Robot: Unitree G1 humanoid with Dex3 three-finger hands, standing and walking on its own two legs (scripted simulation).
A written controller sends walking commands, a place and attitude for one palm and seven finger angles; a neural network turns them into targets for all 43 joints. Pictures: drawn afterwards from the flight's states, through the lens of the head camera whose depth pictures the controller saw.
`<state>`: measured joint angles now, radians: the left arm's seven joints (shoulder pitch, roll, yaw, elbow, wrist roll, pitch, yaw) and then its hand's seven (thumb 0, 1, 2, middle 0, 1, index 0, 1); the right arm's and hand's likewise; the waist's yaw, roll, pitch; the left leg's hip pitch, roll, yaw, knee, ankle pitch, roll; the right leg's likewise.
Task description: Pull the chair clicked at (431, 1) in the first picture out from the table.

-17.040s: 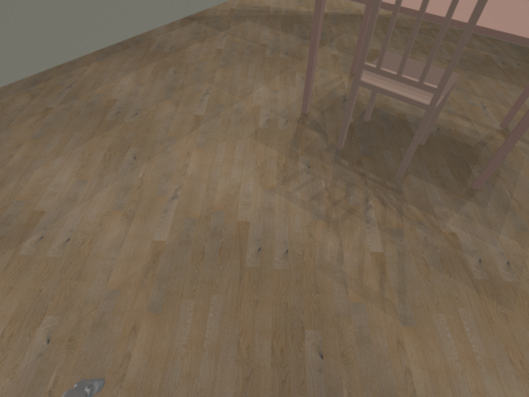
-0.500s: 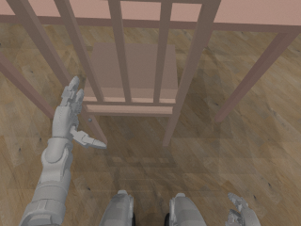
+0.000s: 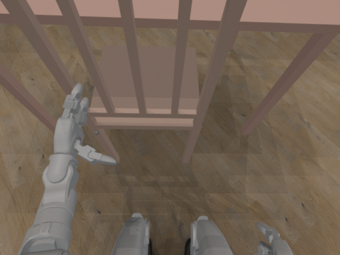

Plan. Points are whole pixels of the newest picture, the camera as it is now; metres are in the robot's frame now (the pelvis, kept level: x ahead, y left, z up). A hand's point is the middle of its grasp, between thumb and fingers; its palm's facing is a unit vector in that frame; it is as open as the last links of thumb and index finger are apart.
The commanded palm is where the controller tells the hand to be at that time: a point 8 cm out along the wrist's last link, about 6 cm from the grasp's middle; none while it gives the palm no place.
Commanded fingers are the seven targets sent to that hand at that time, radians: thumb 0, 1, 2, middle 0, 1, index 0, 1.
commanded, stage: aim the fingers beside a spindle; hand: left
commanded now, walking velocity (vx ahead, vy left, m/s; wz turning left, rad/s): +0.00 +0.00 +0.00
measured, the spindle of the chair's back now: (136, 71) +0.53 +0.09 +0.06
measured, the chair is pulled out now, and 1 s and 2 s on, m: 0.00 0.00 0.00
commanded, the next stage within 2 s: push the fingers through the gap in 0.32 s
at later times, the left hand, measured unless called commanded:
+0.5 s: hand (98, 136) +0.37 +0.17 +0.02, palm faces -0.01 -1.00 -0.05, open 16.9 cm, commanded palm +0.36 +0.22 +0.02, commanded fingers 0.00 -0.50 0.30 -0.06 -0.08 -0.06 -0.08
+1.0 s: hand (101, 114) +0.43 +0.17 +0.02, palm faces +0.01 -1.00 -0.05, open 16.9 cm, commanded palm +0.41 +0.22 +0.02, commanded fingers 0.00 -0.50 0.30 -0.06 -0.08 -0.06 -0.08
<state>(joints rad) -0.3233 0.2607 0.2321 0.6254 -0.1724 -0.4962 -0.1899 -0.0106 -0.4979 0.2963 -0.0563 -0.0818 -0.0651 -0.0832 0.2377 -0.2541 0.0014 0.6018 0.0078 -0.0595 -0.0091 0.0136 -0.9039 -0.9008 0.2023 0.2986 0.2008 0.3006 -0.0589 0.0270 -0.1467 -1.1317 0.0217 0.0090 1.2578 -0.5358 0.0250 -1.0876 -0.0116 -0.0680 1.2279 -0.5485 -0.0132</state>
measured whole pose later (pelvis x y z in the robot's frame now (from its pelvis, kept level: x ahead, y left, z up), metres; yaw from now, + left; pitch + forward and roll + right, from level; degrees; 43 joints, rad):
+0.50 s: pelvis +0.00 +0.00 +0.00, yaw +0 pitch +23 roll -2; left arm -0.27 0.24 0.19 0.58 -0.17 -0.49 -0.17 -0.01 -0.50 0.30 -0.06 -0.08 -0.06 -0.08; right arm 0.23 -0.25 0.00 0.60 0.01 -0.06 0.00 0.01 -0.90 -0.90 0.20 0.30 0.20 0.30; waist -0.05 0.03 -0.15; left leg -1.12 0.02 0.01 1.25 -0.54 0.03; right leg -1.07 -0.01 -0.07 1.22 -0.55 -0.01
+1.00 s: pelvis +0.00 +0.00 +0.00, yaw +0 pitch +25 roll -2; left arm -0.54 0.31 0.28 0.84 -0.13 -0.50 -0.17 -0.01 -0.50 0.30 -0.06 -0.08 -0.07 -0.08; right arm 0.26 -0.26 0.01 0.63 -0.01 -0.03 0.00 0.01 -0.90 -0.90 0.20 0.30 0.20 0.30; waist -0.10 0.03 -0.15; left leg -1.17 0.03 0.01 1.28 -0.54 0.03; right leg -1.13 -0.01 -0.07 1.24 -0.54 -0.01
